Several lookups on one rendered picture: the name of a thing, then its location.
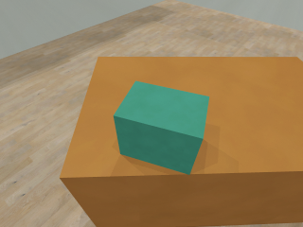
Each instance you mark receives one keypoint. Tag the pedestal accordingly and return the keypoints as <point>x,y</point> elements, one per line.
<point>249,167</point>

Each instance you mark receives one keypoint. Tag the carton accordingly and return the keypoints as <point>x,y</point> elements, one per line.
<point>161,126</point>

